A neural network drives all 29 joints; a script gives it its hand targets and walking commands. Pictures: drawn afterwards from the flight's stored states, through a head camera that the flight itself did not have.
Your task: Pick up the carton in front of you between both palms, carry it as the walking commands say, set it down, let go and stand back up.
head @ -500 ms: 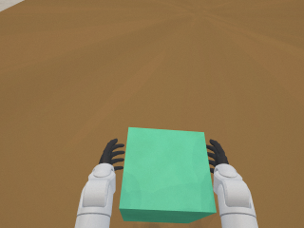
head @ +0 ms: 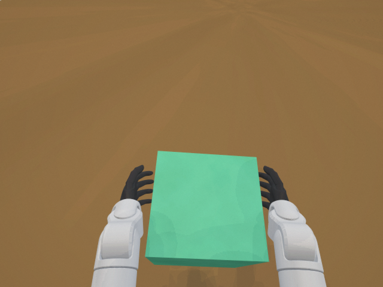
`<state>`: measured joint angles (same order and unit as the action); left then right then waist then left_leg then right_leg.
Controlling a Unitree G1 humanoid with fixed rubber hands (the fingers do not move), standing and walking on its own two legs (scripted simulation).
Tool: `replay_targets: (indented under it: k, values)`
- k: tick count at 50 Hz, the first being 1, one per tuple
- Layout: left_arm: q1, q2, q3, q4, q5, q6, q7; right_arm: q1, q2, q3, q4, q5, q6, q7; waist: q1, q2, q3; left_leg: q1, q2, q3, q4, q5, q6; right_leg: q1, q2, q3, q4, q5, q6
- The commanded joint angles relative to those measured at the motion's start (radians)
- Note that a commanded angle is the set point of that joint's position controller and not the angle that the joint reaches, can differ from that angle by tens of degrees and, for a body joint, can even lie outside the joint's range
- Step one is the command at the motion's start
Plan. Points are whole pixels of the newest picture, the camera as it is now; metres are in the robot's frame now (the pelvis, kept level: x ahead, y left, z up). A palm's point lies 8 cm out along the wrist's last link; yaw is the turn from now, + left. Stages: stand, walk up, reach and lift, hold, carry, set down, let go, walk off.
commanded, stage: carry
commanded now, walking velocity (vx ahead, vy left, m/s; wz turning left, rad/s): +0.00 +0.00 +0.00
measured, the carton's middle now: (200, 216) +0.30 +0.01 -0.05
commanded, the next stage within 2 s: hold in 1.66 s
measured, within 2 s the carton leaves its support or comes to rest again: neither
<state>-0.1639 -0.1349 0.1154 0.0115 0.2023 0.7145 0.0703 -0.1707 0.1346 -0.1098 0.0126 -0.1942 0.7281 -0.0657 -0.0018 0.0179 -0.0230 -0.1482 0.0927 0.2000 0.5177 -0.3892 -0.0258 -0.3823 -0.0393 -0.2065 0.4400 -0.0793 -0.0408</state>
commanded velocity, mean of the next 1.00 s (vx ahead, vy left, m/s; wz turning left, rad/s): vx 0.00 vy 0.00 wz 0.00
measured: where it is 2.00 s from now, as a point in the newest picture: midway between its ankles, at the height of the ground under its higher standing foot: outside the picture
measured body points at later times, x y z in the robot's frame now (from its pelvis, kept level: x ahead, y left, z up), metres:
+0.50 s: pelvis +0.07 +0.02 +0.00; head +0.07 +0.02 +0.45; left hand +0.36 +0.17 +0.03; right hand +0.37 -0.13 +0.03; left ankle -0.06 +0.12 -0.73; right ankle +0.08 -0.09 -0.73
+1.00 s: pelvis +0.02 +0.03 +0.00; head +0.00 +0.03 +0.45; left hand +0.31 +0.19 +0.03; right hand +0.32 -0.12 +0.03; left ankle -0.06 +0.12 -0.73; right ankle +0.08 -0.09 -0.73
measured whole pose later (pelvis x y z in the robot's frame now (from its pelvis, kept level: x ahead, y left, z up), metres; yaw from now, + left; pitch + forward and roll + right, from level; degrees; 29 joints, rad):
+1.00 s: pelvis +0.02 +0.03 +0.00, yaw +1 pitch +1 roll -1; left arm -0.19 -0.14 0.15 0.16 0.24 0.74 0.05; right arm -0.20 0.14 -0.15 0.16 -0.24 0.73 -0.04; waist 0.00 0.01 -0.08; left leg -0.14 0.04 0.14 0.54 -0.41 0.01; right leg -0.36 -0.09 -0.20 0.54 -0.18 -0.01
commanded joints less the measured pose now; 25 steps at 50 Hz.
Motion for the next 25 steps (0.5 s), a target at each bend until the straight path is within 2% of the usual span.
replay_targets:
  k: [1,2,3,4,6,7,9,11,15,17,21,23,25]
  values:
    - [-0.336,-0.822,-0.542,-0.003,-0.228,0.012,-0.263,-0.339,0.829,0.571,-0.044,0.229,0.012,0.248,0.005,-0.201,-0.426,-0.144,0.013,-0.079,0.054,-0.029,-0.026,0.532,-0.293,0.295,-0.012,0.737,-0.104]
    - [-0.329,-0.825,-0.520,0.018,-0.222,0.010,-0.264,-0.334,0.829,0.557,-0.012,0.218,0.014,0.250,0.002,-0.188,-0.400,-0.142,0.010,-0.088,0.016,-0.053,-0.025,0.515,-0.280,0.279,-0.031,0.699,-0.106]
    - [-0.324,-0.831,-0.500,0.042,-0.212,0.005,-0.265,-0.336,0.834,0.544,0.011,0.208,0.009,0.253,-0.002,-0.165,-0.395,-0.106,0.006,-0.091,-0.074,-0.025,-0.020,0.501,-0.251,0.243,-0.026,0.673,-0.092]
    - [-0.323,-0.838,-0.488,0.051,-0.206,-0.003,-0.267,-0.349,0.850,0.543,0.028,0.207,0.001,0.257,-0.001,-0.152,-0.382,-0.065,0.012,-0.089,-0.133,0.081,-0.017,0.476,-0.219,0.205,-0.006,0.672,-0.065]
    - [-0.361,-0.860,-0.497,0.043,-0.215,-0.019,-0.273,-0.378,0.882,0.548,0.031,0.211,-0.015,0.263,0.003,-0.089,-0.386,-0.008,0.040,-0.092,-0.102,0.310,-0.021,0.430,-0.177,0.142,0.052,0.654,-0.026]
    - [-0.381,-0.872,-0.511,0.033,-0.224,-0.025,-0.274,-0.394,0.893,0.554,0.027,0.219,-0.021,0.265,0.004,-0.067,-0.396,0.024,0.047,-0.088,-0.069,0.412,-0.024,0.399,-0.165,0.132,0.073,0.666,-0.019]
    - [-0.410,-0.885,-0.533,0.013,-0.239,-0.030,-0.274,-0.397,0.910,0.564,0.030,0.229,-0.029,0.266,0.003,-0.026,-0.405,0.031,0.056,-0.091,-0.034,0.524,-0.028,0.380,-0.153,0.115,0.105,0.679,-0.019]
    - [-0.422,-0.890,-0.548,0.003,-0.246,-0.030,-0.273,-0.382,0.914,0.558,0.038,0.227,-0.032,0.264,0.002,-0.019,-0.411,0.017,0.051,-0.090,-0.017,0.557,-0.029,0.385,-0.149,0.109,0.122,0.711,-0.023]
    - [-0.429,-0.893,-0.570,-0.003,-0.252,-0.031,-0.271,-0.371,0.911,0.549,0.037,0.225,-0.037,0.261,0.002,-0.035,-0.401,0.011,0.034,-0.090,-0.051,0.525,-0.027,0.384,-0.148,0.109,0.127,0.740,-0.027]
    - [-0.428,-0.890,-0.574,-0.004,-0.252,-0.032,-0.270,-0.372,0.909,0.547,0.036,0.226,-0.038,0.261,0.002,-0.022,-0.391,0.043,0.041,-0.094,-0.061,0.597,-0.022,0.346,-0.137,0.100,0.132,0.674,-0.019]
    - [-0.422,-0.886,-0.573,-0.005,-0.247,-0.032,-0.268,-0.369,0.904,0.541,0.038,0.223,-0.038,0.261,0.000,0.033,-0.379,0.101,0.078,-0.103,-0.020,0.825,-0.010,0.257,-0.106,0.063,0.137,0.455,0.007]
    - [-0.427,-0.886,-0.572,-0.004,-0.246,-0.030,-0.267,-0.373,0.902,0.536,0.039,0.220,-0.038,0.261,-0.001,0.033,-0.368,0.085,0.080,-0.103,-0.014,0.832,-0.006,0.260,-0.101,0.056,0.133,0.428,0.012]
    - [-0.432,-0.887,-0.567,0.002,-0.244,-0.029,-0.268,-0.378,0.901,0.533,0.041,0.218,-0.038,0.261,-0.002,0.022,-0.362,0.062,0.074,-0.101,-0.015,0.781,-0.003,0.276,-0.109,0.061,0.133,0.456,0.008]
